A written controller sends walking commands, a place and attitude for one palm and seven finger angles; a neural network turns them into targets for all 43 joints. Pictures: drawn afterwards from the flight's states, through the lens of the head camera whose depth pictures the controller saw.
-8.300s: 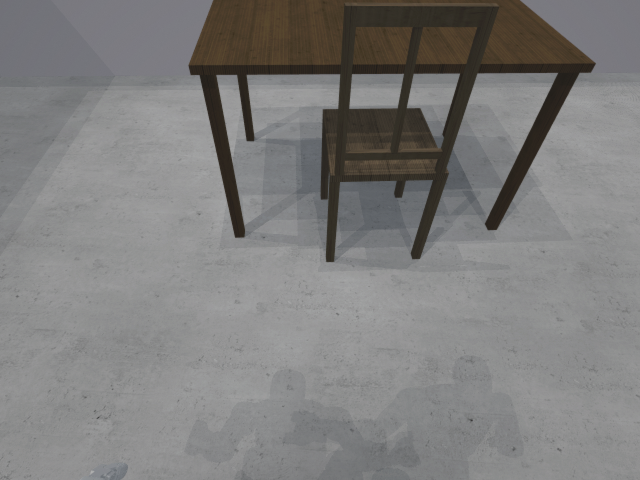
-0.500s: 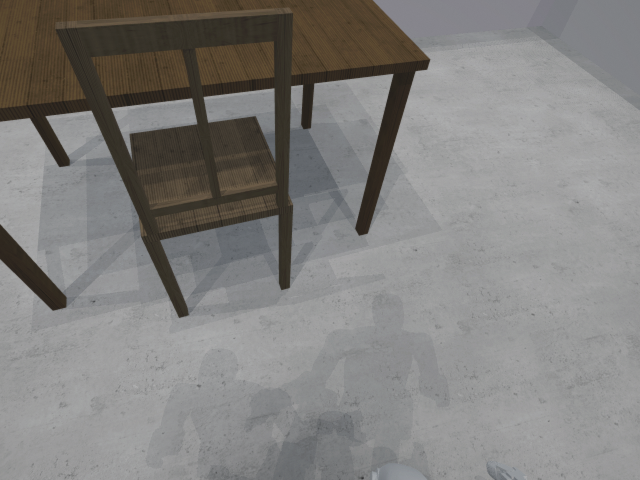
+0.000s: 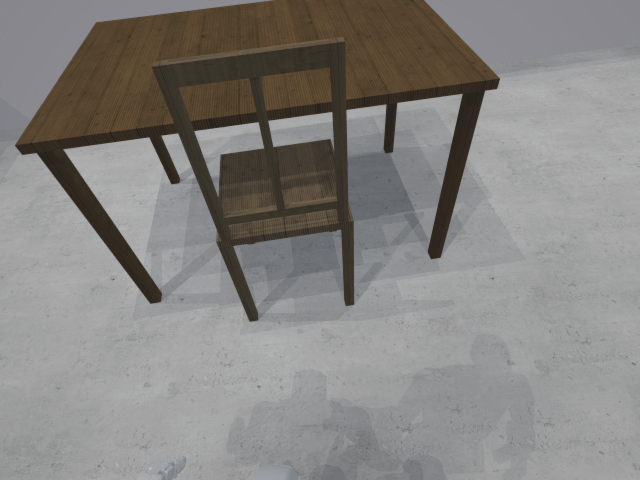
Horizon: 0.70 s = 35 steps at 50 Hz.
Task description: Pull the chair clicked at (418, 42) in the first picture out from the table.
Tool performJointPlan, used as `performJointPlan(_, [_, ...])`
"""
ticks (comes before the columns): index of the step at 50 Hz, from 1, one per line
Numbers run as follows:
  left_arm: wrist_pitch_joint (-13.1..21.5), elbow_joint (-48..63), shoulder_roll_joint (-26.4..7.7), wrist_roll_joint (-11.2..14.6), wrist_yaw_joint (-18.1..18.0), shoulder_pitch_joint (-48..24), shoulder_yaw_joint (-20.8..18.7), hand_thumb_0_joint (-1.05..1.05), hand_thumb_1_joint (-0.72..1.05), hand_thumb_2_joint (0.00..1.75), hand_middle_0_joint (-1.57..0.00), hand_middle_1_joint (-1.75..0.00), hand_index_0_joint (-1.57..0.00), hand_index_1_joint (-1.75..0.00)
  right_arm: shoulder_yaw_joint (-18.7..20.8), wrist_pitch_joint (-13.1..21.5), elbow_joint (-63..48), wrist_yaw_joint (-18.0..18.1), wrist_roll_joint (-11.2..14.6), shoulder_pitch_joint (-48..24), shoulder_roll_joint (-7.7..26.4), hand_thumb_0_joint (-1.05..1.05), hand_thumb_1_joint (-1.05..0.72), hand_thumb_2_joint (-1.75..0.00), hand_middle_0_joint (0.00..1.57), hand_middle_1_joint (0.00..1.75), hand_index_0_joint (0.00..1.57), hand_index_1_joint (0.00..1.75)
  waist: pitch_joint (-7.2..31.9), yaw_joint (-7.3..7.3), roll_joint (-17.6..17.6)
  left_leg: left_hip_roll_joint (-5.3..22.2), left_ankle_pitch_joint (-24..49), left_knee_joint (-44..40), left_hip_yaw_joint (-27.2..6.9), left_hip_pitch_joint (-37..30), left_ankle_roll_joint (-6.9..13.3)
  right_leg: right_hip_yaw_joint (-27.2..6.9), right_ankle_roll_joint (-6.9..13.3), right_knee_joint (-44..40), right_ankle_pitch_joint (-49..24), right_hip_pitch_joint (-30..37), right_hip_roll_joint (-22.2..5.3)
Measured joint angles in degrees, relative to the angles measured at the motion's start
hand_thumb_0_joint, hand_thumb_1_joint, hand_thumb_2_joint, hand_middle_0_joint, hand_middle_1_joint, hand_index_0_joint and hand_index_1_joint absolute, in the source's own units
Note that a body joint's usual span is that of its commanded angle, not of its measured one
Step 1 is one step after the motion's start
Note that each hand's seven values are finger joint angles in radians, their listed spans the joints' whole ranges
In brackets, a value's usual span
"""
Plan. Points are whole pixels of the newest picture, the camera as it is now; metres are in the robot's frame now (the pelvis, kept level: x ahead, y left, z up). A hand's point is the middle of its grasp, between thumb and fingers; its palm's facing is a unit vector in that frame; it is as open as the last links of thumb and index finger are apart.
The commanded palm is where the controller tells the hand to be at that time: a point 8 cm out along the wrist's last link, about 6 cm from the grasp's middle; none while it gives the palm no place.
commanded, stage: turn to face it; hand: left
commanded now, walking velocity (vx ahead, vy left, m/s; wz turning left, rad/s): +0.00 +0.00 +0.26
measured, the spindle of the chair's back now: (269, 151) +0.80 +0.15 -0.06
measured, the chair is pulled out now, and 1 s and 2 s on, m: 0.00 0.00 0.00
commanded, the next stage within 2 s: take the last steps up to it in 0.04 s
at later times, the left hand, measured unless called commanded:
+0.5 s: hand out of the picture -0.04 +0.24 -0.18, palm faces +0.19 -0.97 -0.17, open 7.4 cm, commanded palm none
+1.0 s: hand (213, 405) +0.27 +0.20 -0.17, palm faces +0.12 -0.97 -0.19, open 7.4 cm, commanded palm none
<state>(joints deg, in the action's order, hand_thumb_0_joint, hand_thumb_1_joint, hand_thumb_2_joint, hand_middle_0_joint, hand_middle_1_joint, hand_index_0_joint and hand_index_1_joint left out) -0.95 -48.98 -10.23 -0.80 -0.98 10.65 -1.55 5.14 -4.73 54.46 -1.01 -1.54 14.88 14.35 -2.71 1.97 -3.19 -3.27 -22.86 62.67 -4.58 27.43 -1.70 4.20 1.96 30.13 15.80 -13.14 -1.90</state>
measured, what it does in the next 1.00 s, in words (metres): walks ahead: left foot, then right foot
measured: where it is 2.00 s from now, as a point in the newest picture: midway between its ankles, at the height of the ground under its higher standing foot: (332, 456)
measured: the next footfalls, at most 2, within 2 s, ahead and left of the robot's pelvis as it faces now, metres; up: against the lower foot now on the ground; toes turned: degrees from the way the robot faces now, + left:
left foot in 0.34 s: -0.01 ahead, +0.14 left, +0.00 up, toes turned +8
right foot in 0.86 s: +0.29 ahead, -0.06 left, +0.00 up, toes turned -1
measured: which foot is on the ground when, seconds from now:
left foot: up 0.00-0.32, down 0.34-0.86, up 0.88-1.00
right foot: down 0.00-0.34, up 0.36-0.84, down 0.86-1.00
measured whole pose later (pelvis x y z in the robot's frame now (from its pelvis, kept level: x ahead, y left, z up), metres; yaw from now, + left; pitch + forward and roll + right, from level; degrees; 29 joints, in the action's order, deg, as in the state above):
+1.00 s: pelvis +0.19 +0.02 -0.01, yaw +7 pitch -1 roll -1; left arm 3.3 -57.9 -8.9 -0.9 -0.2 8.9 -2.5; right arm 2.8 0.2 64.3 0.6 -1.3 22.3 8.6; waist -3.5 2.3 -1.5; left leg 4.4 -22.4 69.4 1.4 23.0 1.8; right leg 9.0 3.5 30.9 12.9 -17.0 -0.2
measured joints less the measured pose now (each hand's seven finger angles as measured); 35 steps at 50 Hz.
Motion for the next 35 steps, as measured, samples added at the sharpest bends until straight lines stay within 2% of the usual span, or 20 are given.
performJointPlan(3, [0.2, -1.3, 0.4, -0.1, -0.1, 1.5, 0.0, 0.01, 0.91, 0.9, -0.2, -0.3, -0.2, -0.3, 0.0, -0.1, 0.8, -0.2, 0.0, 0.1, 0.3, 0.01, -0.91, -0.89, 0.2, 0.3, 0.2, 0.3, 0.0, -0.22, 0.4, 2.2, 2.4, 3.3, 0.7, 0.2, -1.0, 1.3, 0.1, -1.9, -1.0, 1.1, -0.7])
performJointPlan(6, [0.4, -2.5, 0.6, -0.3, 0.0, 2.9, -0.1, 0.01, 0.91, 0.9, -0.2, -0.3, -0.2, -0.3, -0.2, -0.3, 1.8, 0.0, 0.1, -0.3, 0.3, 0.01, -0.91, -0.89, 0.2, 0.3, 0.2, 0.3, 0.0, -0.96, 1.2, 3.7, 1.3, 0.2, 1.2, -1.9, -1.6, 2.5, 0.0, -2.7, -1.4, 1.4, -1.5])
performJointPlan(10, [0.7, -4.3, 0.3, -0.8, 0.2, 4.6, -0.2, 0.01, 0.91, 0.9, -0.2, -0.3, -0.2, -0.3, -0.8, -0.3, 2.8, 0.3, 0.3, -1.9, 0.0, 0.01, -0.91, -0.89, 0.2, 0.3, 0.2, 0.3, -0.5, -2.5, 2.4, 4.4, -2.0, -9.3, 2.6, -6.3, -1.4, 3.7, -0.5, -2.9, -1.7, 1.0, -2.5])
performJointPlan(13, [0.9, -6.2, -0.5, -1.0, 0.4, 6.2, -0.5, 0.01, 0.91, 0.9, -0.2, -0.3, -0.2, -0.3, -1.4, 0.6, 3.0, 0.2, 0.3, -3.3, -0.6, 0.01, -0.91, -0.89, 0.2, 0.3, 0.2, 0.3, -0.2, -3.87, 3.2, 4.4, -3.3, -17.2, 4.5, -10.1, -0.4, 4.6, -1.2, -3.0, -1.9, 0.9, -2.9])
performJointPlan(16, [0.8, -8.4, -1.7, -0.8, 0.6, 8.5, -1.0, 0.01, 0.91, 0.9, -0.2, -0.3, -0.2, -0.3, -2.3, 2.6, 2.5, 0.2, 0.3, -3.6, -1.5, 0.01, -0.91, -0.89, 0.2, 0.3, 0.2, 0.3, 0.9, -4.71, 4.1, 4.0, 0.0, -29.7, 6.8, -15.9, 1.1, 5.5, -2.3, -1.3, -0.8, 0.2, -3.2])
performJointPlan(17, [0.5, -9.0, -2.0, -0.5, 0.8, 9.4, -1.1, 0.01, 0.91, 0.9, -0.2, -0.3, -0.2, -0.3, -2.5, 3.5, 2.1, 0.3, 0.2, -3.5, -1.6, 0.01, -0.91, -0.89, 0.2, 0.3, 0.2, 0.3, 1.5, -4.64, 3.8, 4.1, 1.2, -33.6, 6.3, -17.3, 2.2, 5.7, -2.6, 1.1, 1.3, -0.9, -2.9])
performJointPlan(19, [-0.7, -10.9, -3.1, -0.5, 0.9, 10.2, -1.5, 0.01, 0.91, 0.9, -0.2, -0.29, -0.2, -0.3, -3.0, 4.6, 2.1, 0.7, -0.1, -3.4, -3.2, 0.01, -0.91, -0.89, 0.2, 0.3, 0.2, 0.3, 1.6, -4.77, 5.6, 3.2, 2.9, -32.7, 6.9, -17.6, 3.5, 3.3, -2.6, 9.4, 8.4, -3.8, -3.0])
performJointPlan(20, [-1.2, -11.7, -3.3, -0.7, 1.0, 10.5, -1.5, 0.01, 0.91, 0.9, -0.2, -0.29, -0.2, -0.29, -3.3, 5.0, 2.0, 0.9, -0.2, -2.9, -3.9, 0.01, -0.91, -0.89, 0.2, 0.3, 0.2, 0.3, 1.9, -4.63, 5.9, 3.1, 3.1, -33.2, 7.0, -18.4, 3.9, 2.2, -2.5, 14.4, 9.6, -5.7, -2.5])
performJointPlan(22, [-1.4, -12.8, -3.5, -0.8, 1.6, 10.7, -1.5, 0.01, 0.91, 0.9, -0.2, -0.29, -0.2, -0.29, -3.9, 5.7, 2.2, 1.3, -0.1, -1.3, -5.0, 0.01, -0.91, -0.89, 0.2, 0.3, 0.2, 0.3, 2.3, -4.1, 5.9, 3.1, 4.1, -36.2, 6.6, -20.6, 4.3, 1.0, -2.4, 22.4, 8.1, -9.4, -1.9])
performJointPlan(25, [-0.6, -12.9, -3.3, -0.8, 2.3, 10.0, -1.4, 0.01, 0.91, 0.9, -0.2, -0.29, -0.2, -0.29, -4.0, 6.5, 3.6, 2.1, 0.3, 1.3, -5.6, 0.01, -0.92, -0.89, 0.2, 0.3, 0.2, 0.3, 2.3, -3.74, 5.6, 2.7, 6.1, -41.5, 6.1, -24.3, 4.5, -0.1, -3.1, 28.1, 3.0, -13.8, -2.2])
performJointPlan(30, [-0.1, -12.3, -2.3, -0.6, 2.4, 7.1, -1.3, 0.01, 0.91, 0.9, -0.19, -0.29, -0.2, -0.29, -4.2, 7.3, 6.4, 2.5, 0.7, 5.5, -6.3, 0.01, -0.92, -0.89, 0.2, 0.3, 0.2, 0.3, 1.5, -3.41, 5.6, 1.9, 6.7, -46.6, 6.4, -28.9, 4.7, -1.0, -4.4, 29.5, -2.0, -18.9, -3.3])
performJointPlan(35, [-0.3, -11.7, -1.3, -0.4, 2.5, 2.5, -1.2, 0.01, 0.91, 0.9, -0.19, -0.29, -0.2, -0.29, -4.2, 7.6, 8.8, 2.9, 0.3, 9.4, -7.3, 0.01, -0.91, -0.89, 0.2, 0.3, 0.2, 0.3, 0.2, -1.54, 5.2, 2.0, 4.5, -47.9, 6.7, -32.3, 4.1, 0.2, -4.1, 21.7, -3.6, -19.6, -3.6])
